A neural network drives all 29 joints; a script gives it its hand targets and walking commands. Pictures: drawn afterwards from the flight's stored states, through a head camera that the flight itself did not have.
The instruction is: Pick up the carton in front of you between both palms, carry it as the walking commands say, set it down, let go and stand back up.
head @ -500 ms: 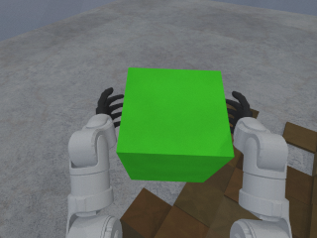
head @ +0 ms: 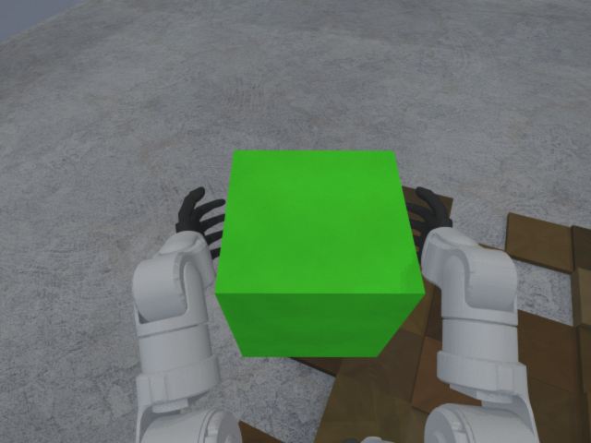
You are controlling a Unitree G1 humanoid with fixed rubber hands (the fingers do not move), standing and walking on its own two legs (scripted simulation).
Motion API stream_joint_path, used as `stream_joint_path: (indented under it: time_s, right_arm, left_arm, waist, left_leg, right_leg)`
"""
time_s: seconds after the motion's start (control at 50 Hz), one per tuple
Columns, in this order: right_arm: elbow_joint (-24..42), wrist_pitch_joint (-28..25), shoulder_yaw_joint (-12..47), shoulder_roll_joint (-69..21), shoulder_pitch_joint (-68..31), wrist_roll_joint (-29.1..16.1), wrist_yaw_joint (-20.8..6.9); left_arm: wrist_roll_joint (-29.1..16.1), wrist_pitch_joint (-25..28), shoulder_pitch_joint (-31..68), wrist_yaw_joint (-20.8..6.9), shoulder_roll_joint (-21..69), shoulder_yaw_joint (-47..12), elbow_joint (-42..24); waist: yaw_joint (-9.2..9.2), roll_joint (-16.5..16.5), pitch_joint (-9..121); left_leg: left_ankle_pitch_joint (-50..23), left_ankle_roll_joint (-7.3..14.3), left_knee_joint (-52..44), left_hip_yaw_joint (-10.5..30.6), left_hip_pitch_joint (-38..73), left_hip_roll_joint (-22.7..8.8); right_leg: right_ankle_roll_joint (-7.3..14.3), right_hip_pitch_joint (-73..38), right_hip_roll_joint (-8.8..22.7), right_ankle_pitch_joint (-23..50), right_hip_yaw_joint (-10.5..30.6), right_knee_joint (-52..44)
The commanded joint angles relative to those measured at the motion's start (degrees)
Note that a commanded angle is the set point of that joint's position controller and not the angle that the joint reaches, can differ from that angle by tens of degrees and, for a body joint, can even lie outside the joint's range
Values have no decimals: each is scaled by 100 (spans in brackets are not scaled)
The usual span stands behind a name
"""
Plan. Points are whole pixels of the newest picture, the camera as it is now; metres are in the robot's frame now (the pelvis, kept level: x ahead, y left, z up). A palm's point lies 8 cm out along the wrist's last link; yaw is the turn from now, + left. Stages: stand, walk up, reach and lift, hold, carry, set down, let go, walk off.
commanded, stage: carry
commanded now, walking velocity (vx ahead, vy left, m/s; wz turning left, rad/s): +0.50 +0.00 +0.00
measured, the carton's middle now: (311, 262) +0.36 -0.01 +0.04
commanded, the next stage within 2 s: none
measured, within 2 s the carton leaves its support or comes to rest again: neither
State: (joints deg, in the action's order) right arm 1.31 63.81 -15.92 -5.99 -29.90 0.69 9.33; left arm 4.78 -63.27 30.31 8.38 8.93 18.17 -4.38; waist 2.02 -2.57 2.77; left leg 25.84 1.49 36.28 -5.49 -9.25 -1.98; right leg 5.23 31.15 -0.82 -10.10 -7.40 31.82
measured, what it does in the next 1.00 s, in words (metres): goes down: left foot 0.06 m lower, then right foot 0.04 m higher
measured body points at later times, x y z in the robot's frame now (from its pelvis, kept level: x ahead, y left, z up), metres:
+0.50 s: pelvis +0.29 +0.04 -0.03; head +0.26 +0.06 +0.42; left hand +0.63 +0.20 +0.11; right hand +0.62 -0.11 +0.11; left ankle +0.37 +0.12 -0.77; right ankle +0.12 -0.09 -0.69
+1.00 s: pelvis +0.57 +0.05 -0.04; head +0.60 +0.05 +0.41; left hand +0.92 +0.20 +0.08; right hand +0.92 -0.11 +0.07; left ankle +0.40 +0.13 -0.68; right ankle +0.71 -0.02 -0.73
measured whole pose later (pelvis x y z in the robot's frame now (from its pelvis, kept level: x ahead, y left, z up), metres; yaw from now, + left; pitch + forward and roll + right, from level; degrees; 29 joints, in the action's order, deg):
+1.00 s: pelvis +0.57 +0.05 -0.04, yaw +0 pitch +4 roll -2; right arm 10.1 58.9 -12.4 -3.4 -23.4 -3.0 9.6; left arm 0.9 -58.3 25.4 10.8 7.2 10.5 -10.7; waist -1.9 -1.8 0.3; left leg 23.8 2.1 61.4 -0.4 -16.1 1.5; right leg 8.0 36.8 -2.6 -9.5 -9.9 40.7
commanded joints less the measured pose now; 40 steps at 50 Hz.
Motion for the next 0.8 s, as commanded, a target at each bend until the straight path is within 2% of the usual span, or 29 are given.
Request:
stream_joint_path:
  time_s: [0.0,0.02,0.06,0.08,0.12,0.16,0.2,0.24,0.26,0.28,0.32,0.36,0.38,0.4,0.42,0.44,0.46,0.48,0.5,0.52,0.54,0.56,0.6,0.64,0.66,0.7,0.74,0.76,0.78]
  right_arm:
    - [773,-224,4047,-5025,-3490,-1278,-405]
    - [762,-277,4087,-5075,-3553,-1268,-375]
    - [986,-392,3970,-5041,-3210,-1097,-342]
    - [638,-407,3945,-5149,-3153,-975,-329]
    - [850,-543,4007,-5044,-2751,-841,-312]
    - [1040,-670,4066,-4913,-2626,-790,-258]
    - [1116,-690,3967,-4501,-2265,-645,-180]
    - [1039,-610,3906,-4288,-2076,-608,-128]
    - [1161,-568,3857,-4057,-2053,-584,-110]
    - [1013,-499,3769,-4009,-1995,-583,-106]
    - [1134,-441,3724,-3832,-2282,-629,-101]
    - [1130,-344,3633,-3691,-2378,-716,-107]
    - [876,-269,3487,-3604,-2254,-682,-86]
    - [791,-223,3428,-3543,-2187,-741,-94]
    - [664,-194,3350,-3511,-2169,-768,-94]
    - [443,-161,3201,-3363,-1967,-690,-65]
    - [231,-105,3046,-3228,-1979,-619,-27]
    - [190,-104,2884,-2979,-2069,-556,33]
    - [42,-65,2922,-3008,-2176,-540,82]
    - [368,-109,3103,-3247,-2435,-796,53]
    - [334,-130,3050,-3527,-2620,-837,-1]
    - [434,-183,3266,-3930,-2942,-950,-84]
    - [586,-354,3508,-4426,-3483,-1201,-238]
    - [622,-519,3636,-4623,-3476,-1301,-345]
    - [760,-597,3823,-4674,-3528,-1385,-380]
    - [703,-684,3784,-4620,-3046,-1311,-387]
    - [926,-766,3870,-4522,-2926,-1309,-358]
    - [812,-773,3816,-4456,-2756,-1318,-337]
    - [952,-792,3955,-4467,-2712,-1361,-315]
  left_arm:
    - [-937,208,2519,-152,4306,-3641,4]
    - [-1076,234,2511,-177,4486,-3753,-13]
    - [-1432,394,2651,-307,4752,-4201,-625]
    - [-1502,424,3085,-330,4935,-4357,-578]
    - [-1689,580,2813,-425,4793,-4530,-931]
    - [-1807,680,2768,-460,4654,-4754,-1174]
    - [-1832,669,2477,-401,4347,-4767,-1060]
    - [-1765,617,2248,-330,4002,-4592,-1022]
    - [-1707,556,2095,-283,3972,-4536,-895]
    - [-1716,504,2033,-247,3906,-4506,-759]
    - [-1656,423,2254,-195,3841,-4444,-764]
    - [-1500,313,2135,-117,3792,-4244,-525]
    - [-1469,271,2220,-58,3685,-4198,-503]
    - [-1407,235,2131,-31,3602,-4123,-477]
    - [-1366,196,2336,20,3594,-4056,-486]
    - [-1321,121,2399,60,3607,-3976,-286]
    - [-1221,68,2370,91,3454,-3833,-146]
    - [-1138,-4,2506,139,3360,-3759,-85]
    - [-1208,-74,2628,190,3360,-3682,9]
    - [-1234,-59,2566,209,3530,-3596,-7]
    - [-1161,-31,2848,221,3711,-3544,89]
    - [-1128,27,2708,183,3993,-3465,371]
    - [-1028,232,2952,113,4304,-3572,216]
    - [-981,392,2694,88,4546,-3687,263]
    - [-935,460,2544,65,4571,-3720,226]
    - [-1057,588,2567,77,4490,-3958,-106]
    - [-1134,672,2450,76,4440,-4107,-345]
    - [-1131,717,2493,102,4194,-4122,-533]
    - [-1167,742,2455,113,4142,-4086,-728]
  waist:
    - [-649,1765,3550]
    - [-676,1518,3396]
    - [-529,491,2921]
    - [-467,441,2773]
    - [-436,928,2682]
    - [-464,883,2624]
    - [-487,794,2452]
    - [-553,915,2196]
    - [-629,757,2094]
    - [-626,936,1957]
    - [-556,810,1718]
    - [-710,1008,1637]
    - [-562,962,1707]
    - [-549,796,1666]
    - [-368,740,1662]
    - [-109,156,1974]
    - [6,-686,1956]
    - [-146,-1433,1851]
    - [-8,-1906,2247]
    - [17,-1442,2189]
    - [88,-567,1995]
    - [58,-273,1956]
    - [-19,-268,2021]
    - [-44,-464,1955]
    - [-38,-341,1995]
    - [-41,-248,2024]
    - [42,-287,1948]
    - [107,-267,1989]
    - [165,-93,1869]
  left_leg:
    - [423,-237,3311,319,-2944,593]
    - [464,-161,3669,739,-3535,407]
    - [-47,-83,3131,762,-3467,27]
    - [-378,-89,2858,827,-3248,-110]
    - [-501,-155,2106,588,-2689,10]
    - [-871,-205,1596,467,-2719,32]
    - [-1396,-193,1189,553,-2894,-94]
    - [-1983,-199,591,381,-2872,-116]
    - [-2156,-152,333,345,-2820,-43]
    - [-2397,-138,86,383,-2814,-118]
    - [-2750,-72,-421,476,-2551,-141]
    - [-3143,18,-888,284,-2160,-47]
    - [-3079,38,-1018,252,-1703,-165]
    - [-3152,18,-1143,-99,-1281,-28]
    - [-3087,31,-1380,-217,-644,-7]
    - [-2732,-115,-1451,-264,372,13]
    - [-2962,-219,-887,670,1376,-601]
    - [-4066,-85,-502,1902,1601,-1368]
    - [-3029,874,-1101,3599,2434,-1950]
    - [-1948,1253,-1536,4073,2324,-2045]
    - [-1881,1064,-1537,3514,1775,-1746]
    - [-2247,1125,-1467,3082,1366,-1648]
    - [-1904,841,-1595,2653,863,-1461]
    - [-2199,925,-1637,2216,828,-1344]
    - [-2580,999,-1495,1971,1023,-1308]
    - [-3364,862,-1264,1816,1520,-1129]
    - [-3843,972,-1261,1608,1650,-1044]
    - [-3653,1033,-1467,1493,1620,-1000]
    - [-4126,1017,-1431,1259,1531,-878]
  right_leg:
    - [1299,-5705,2067,1926,3839,-602]
    - [1244,-5736,1969,2519,3401,-399]
    - [840,-4820,1917,2475,2876,-677]
    - [712,-4429,1836,2251,2568,-953]
    - [577,-3829,1550,1864,1968,-1130]
    - [712,-3787,1464,1957,1577,-1158]
    - [764,-3869,1587,2134,1596,-1187]
    - [640,-3757,1352,2248,1298,-1173]
    - [598,-3793,1297,2124,1248,-1116]
    - [562,-3794,1278,2032,1122,-1046]
    - [458,-3462,1266,1849,1029,-730]
    - [321,-3244,1102,1545,790,-396]
    - [299,-3079,1133,1445,825,-196]
    - [224,-2850,1081,1334,739,53]
    - [131,-2544,961,1234,555,658]
    - [-115,-2119,738,761,251,1842]
    - [-349,-689,329,-879,159,3014]
    - [-488,345,65,-2247,291,3975]
    - [-523,1383,-260,-2325,395,4840]
    - [-501,2000,1,-2223,588,5297]
    - [-460,1886,190,-1925,609,5287]
    - [-485,1821,354,-1808,652,5116]
    - [-374,1673,479,-1345,709,4823]
    - [-390,1941,536,-1082,595,4810]
    - [-382,2227,523,-883,556,5013]
    - [-343,2798,540,-684,450,4871]
    - [-302,2938,497,-643,358,4268]
    - [-251,2731,451,-568,316,3796]
    - [-189,2438,430,-333,235,2982]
